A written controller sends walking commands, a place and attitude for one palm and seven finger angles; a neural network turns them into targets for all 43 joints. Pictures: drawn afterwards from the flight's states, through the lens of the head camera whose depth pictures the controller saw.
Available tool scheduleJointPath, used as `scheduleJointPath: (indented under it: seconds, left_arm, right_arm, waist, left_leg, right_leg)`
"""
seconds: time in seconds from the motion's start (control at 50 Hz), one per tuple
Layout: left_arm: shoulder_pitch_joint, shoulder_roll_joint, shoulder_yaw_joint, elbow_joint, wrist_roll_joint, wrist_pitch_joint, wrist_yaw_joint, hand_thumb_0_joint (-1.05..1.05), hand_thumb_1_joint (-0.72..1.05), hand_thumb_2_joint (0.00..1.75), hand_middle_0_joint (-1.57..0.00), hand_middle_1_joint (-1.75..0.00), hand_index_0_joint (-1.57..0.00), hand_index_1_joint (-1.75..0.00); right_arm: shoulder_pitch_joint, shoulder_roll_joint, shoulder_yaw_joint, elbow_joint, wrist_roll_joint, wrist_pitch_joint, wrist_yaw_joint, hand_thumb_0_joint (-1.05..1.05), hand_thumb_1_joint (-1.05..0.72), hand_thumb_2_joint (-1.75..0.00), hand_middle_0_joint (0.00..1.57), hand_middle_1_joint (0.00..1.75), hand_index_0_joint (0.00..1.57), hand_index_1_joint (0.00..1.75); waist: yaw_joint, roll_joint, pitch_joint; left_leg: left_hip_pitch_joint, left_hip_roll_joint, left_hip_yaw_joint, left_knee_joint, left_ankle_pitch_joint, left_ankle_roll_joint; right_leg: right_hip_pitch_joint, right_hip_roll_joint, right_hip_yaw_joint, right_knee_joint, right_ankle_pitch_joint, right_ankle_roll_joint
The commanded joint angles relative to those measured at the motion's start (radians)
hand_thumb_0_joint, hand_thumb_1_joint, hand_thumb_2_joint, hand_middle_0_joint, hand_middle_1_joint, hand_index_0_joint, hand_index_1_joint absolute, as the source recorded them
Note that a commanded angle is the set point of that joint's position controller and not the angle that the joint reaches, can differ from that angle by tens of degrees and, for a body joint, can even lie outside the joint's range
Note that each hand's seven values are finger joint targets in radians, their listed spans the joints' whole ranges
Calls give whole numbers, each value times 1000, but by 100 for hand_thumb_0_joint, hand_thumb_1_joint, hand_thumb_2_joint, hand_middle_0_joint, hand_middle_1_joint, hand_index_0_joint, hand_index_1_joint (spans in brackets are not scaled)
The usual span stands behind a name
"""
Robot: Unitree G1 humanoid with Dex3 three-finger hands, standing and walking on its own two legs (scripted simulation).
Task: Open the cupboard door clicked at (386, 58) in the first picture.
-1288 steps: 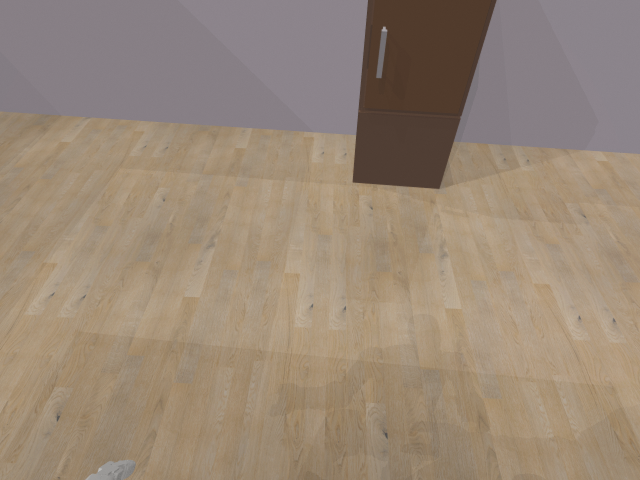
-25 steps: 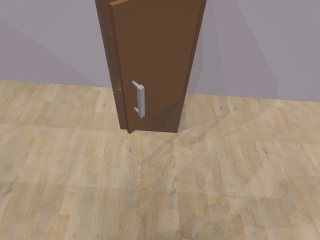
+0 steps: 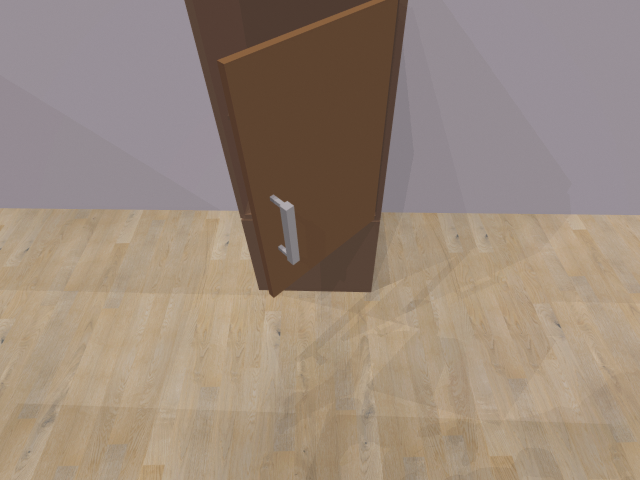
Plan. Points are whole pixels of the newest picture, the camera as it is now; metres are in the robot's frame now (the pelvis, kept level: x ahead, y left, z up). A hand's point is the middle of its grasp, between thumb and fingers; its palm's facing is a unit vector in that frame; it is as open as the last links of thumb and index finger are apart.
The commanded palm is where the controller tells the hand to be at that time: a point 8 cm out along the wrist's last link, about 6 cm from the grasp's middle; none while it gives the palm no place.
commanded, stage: let the arm hang, fingers relaxed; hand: left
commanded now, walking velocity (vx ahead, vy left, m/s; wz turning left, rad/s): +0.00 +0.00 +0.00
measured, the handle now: (284, 230) +0.60 +0.12 -0.12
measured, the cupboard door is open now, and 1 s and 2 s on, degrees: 47 47 47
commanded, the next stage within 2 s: look to check the result in 0.22 s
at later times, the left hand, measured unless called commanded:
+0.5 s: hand out of the picture +0.08 +0.20 -0.17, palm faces +0.00 -0.96 -0.27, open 7.4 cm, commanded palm none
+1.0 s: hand out of the picture +0.09 +0.21 -0.17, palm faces -0.01 -0.96 -0.28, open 7.4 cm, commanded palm none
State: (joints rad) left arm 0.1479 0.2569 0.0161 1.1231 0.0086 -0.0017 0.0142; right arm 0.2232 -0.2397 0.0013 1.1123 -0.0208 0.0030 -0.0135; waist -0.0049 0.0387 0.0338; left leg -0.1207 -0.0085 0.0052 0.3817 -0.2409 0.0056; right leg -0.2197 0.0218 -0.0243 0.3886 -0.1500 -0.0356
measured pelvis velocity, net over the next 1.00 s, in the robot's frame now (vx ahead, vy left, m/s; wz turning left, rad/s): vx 0.03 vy -0.01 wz -0.03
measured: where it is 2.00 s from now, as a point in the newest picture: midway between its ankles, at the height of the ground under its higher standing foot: outside the picture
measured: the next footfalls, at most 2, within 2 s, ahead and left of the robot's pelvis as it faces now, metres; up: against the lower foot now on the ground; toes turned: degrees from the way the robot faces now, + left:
left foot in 1.80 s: +0.12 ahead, +0.07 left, +0.00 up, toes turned -32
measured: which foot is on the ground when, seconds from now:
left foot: down 0.00-1.00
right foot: down 0.00-1.00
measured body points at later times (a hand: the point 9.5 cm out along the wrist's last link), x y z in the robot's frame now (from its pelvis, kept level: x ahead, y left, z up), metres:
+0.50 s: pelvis +0.02 -0.01 +0.00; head +0.04 -0.01 +0.45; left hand +0.08 +0.25 -0.14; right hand +0.05 -0.27 -0.15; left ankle -0.02 +0.12 -0.74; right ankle +0.04 -0.10 -0.74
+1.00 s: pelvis +0.03 -0.01 +0.00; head +0.05 -0.01 +0.45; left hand +0.09 +0.26 -0.14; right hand +0.06 -0.27 -0.15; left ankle -0.02 +0.12 -0.74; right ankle +0.04 -0.10 -0.74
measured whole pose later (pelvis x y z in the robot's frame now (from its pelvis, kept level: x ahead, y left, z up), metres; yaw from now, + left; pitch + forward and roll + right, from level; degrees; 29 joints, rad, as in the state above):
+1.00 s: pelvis +0.03 -0.01 +0.00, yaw -2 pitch -1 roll +0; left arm 0.14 0.25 0.02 1.12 0.01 0.00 0.02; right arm 0.18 -0.26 -0.01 1.11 -0.02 0.01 -0.03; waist 0.00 0.01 0.05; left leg -0.07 0.02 0.03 0.35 -0.27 -0.01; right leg -0.19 0.05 0.00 0.37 -0.17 -0.05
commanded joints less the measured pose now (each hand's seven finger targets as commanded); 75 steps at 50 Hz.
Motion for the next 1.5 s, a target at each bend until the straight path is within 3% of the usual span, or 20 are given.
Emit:
scheduleJointPath:
  seconds: [0.0, 0.22, 0.88, 0.92, 0.96, 1.02, 1.06, 1.08, 1.1, 1.12, 1.14, 1.2, 1.24, 1.26, 1.28, 1.3, 1.32, 1.34, 1.4, 1.48]
  left_arm:
    - [-12, 158, 31, -41, 2, -24, 10, 0, 90, 90, -20, -30, -20, -30]
    - [-13, 154, 34, -38, 1, -31, 12, 0, 90, 90, -20, -30, -20, -30]
    - [-33, 177, 34, -35, 0, -32, 10, 0, 90, 90, -20, -30, -20, -30]
    - [0, 110, 28, -35, 0, -16, 14, 0, 90, 90, -20, -30, -20, -30]
    - [10, 114, 35, -46, 1, -1, 13, 0, 90, 90, -20, -30, -20, -30]
    - [4, 120, 54, -87, 7, 18, 5, 0, 90, 90, -20, -30, -20, -30]
    - [-9, 111, 61, -124, 11, 31, -4, 0, 90, 90, -20, -30, -20, -30]
    - [-16, 100, 63, -140, 12, 36, -9, 0, 90, 90, -20, -30, -20, -30]
    - [-20, 87, 67, -158, 12, 44, -14, 0, 90, 90, -20, -30, -20, -30]
    - [-21, 79, 74, -171, 12, 51, -14, 0, 90, 90, -20, -30, -20, -30]
    - [-19, 80, 82, -187, 14, 55, -17, 0, 90, 90, -20, -30, -20, -30]
    - [35, 48, 81, -200, 12, 47, -29, 0, 90, 90, -20, -30, -20, -30]
    - [138, 62, 92, -179, 14, 35, -34, 0, 90, 90, -20, -30, -20, -30]
    - [208, 131, 109, -162, 22, 20, -26, 0, 90, 90, -20, -30, -20, -30]
    - [244, 233, 128, -160, 22, 12, -7, 0, 90, 90, -20, -30, -20, -30]
    - [243, 226, 124, -161, 8, 13, 6, 0, 90, 90, -20, -30, -20, -30]
    - [195, 197, 122, -182, 8, 19, 14, 0, 90, 90, -20, -30, -20, -30]
    - [143, 170, 119, -198, 16, 18, 20, 0, 90, 90, -20, -30, -20, -30]
    - [115, 143, 109, -222, 14, 8, 20, 0, 90, 90, -20, -30, -20, -30]
    - [136, 147, 111, -223, 18, 11, 14, 0, 90, 90, -20, -30, -20, -30]
  right_arm:
    - [28, -149, -33, -28, -1, -20, -11, 0, -90, -90, 20, 30, 20, 30]
    - [0, -154, -33, -27, 1, -22, -17, 0, -90, -90, 20, 30, 20, 30]
    - [-16, -180, -37, -20, -1, -19, -18, 0, -90, -90, 20, 30, 20, 30]
    - [27, -109, -29, -16, -1, -9, -23, 0, -90, -90, 20, 30, 20, 30]
    - [54, -107, -35, -23, 0, 2, -28, 0, -90, -90, 20, 30, 20, 30]
    - [56, -131, -54, -60, -1, 12, -35, 0, -90, -90, 20, 30, 20, 30]
    - [53, -154, -68, -85, -6, 16, -41, 0, -90, -90, 20, 30, 20, 30]
    - [52, -165, -74, -96, -9, 16, -44, 0, -90, -90, 20, 30, 20, 30]
    - [44, -175, -79, -107, -12, 12, -45, 0, -90, -90, 20, 30, 20, 30]
    - [36, -172, -80, -118, -16, 8, -46, 0, -90, -90, 20, 30, 20, 30]
    - [27, -163, -78, -128, -18, 4, -48, 0, -90, -90, 20, 30, 20, 30]
    - [-36, -172, -86, -166, -24, 1, -46, 0, -90, -90, 20, 30, 20, 30]
    - [-48, -179, -94, -176, -13, 7, -42, 0, -90, -90, 20, 30, 20, 30]
    - [-40, -148, -95, -193, 2, 12, -37, 0, -90, -90, 20, 30, 20, 30]
    - [-56, -81, -86, -235, 16, 14, -30, 0, -90, -90, 20, 30, 20, 30]
    - [-60, -101, -85, -233, 13, 29, -29, 0, -90, -90, 20, 30, 20, 30]
    - [-84, -83, -87, -239, 12, 30, -23, 0, -90, -90, 20, 30, 20, 30]
    - [-99, -73, -85, -233, 11, 28, -24, 0, -90, -90, 20, 30, 20, 30]
    - [-102, -52, -82, -231, 9, 35, -17, 0, -90, -90, 20, 30, 20, 30]
    - [-116, -40, -82, -243, 11, 34, -14, 0, -90, -90, 20, 30, 20, 30]
  waist:
    - [-1, -54, -6]
    - [-1, -8, -39]
    - [-7, -35, -33]
    - [-10, -36, -57]
    - [-14, -35, -49]
    - [-18, -20, -16]
    - [-19, 35, 9]
    - [-20, 74, 29]
    - [-14, 136, 50]
    - [-8, 156, 57]
    - [1, 127, 55]
    - [33, 110, 27]
    - [74, 45, -29]
    - [100, -172, -57]
    - [103, -427, -67]
    - [95, -341, -63]
    - [73, -197, -5]
    - [52, -216, -20]
    - [26, -104, -52]
    - [35, -112, -78]
  left_leg:
    - [-69, 105, -88, -91, 86, 33]
    - [-24, 107, -72, -87, 144, 22]
    - [24, 118, -60, -99, 164, 18]
    - [42, 123, -25, -53, 182, 7]
    - [34, 128, -2, -23, 162, 2]
    - [31, 159, 1, -8, 121, 14]
    - [35, 217, -40, -32, 121, 44]
    - [26, 272, -80, -61, 142, 75]
    - [14, 346, -125, -95, 218, 126]
    - [13, 402, -151, -109, 286, 175]
    - [1, 421, -144, -97, 354, 192]
    - [22, 369, -6, 32, 500, 136]
    - [-25, 288, 77, 218, 413, 59]
    - [-141, 166, 144, 451, 165, -6]
    - [-360, 10, 129, 709, -400, -52]
    - [-386, 43, -20, 805, -418, -41]
    - [-425, 71, -37, 823, -360, -38]
    - [-437, 85, -49, 827, -318, -44]
    - [-382, 68, -46, 767, -207, -59]
    - [-366, 39, -31, 636, -160, -65]
  right_leg:
    - [76, -124, 131, -71, 41, -15]
    - [110, -128, 128, -68, 149, -18]
    - [113, -126, 140, -81, 198, -20]
    - [91, -123, 147, -43, 262, -14]
    - [67, -119, 164, -4, 293, -17]
    - [-29, -88, 171, 58, 252, -18]
    - [-110, -46, 139, 151, 180, -8]
    - [-154, -18, 113, 245, 82, 0]
    - [-203, 4, 74, 383, -164, 12]
    - [-249, -3, 67, 531, -318, 22]
    - [-261, -22, 91, 596, -351, 27]
    - [-167, -53, 37, 423, -327, 20]
    - [2, -26, 3, 195, -101, 18]
    - [119, -123, 191, 6, 220, -23]
    - [188, -364, 578, -73, 543, -147]
    - [161, -373, 579, -77, 447, -204]
    - [119, -351, 535, -66, 362, -219]
    - [94, -303, 546, -46, 298, -217]
    - [52, -237, 458, -45, 272, -181]
    - [85, -192, 457, -61, 189, -161]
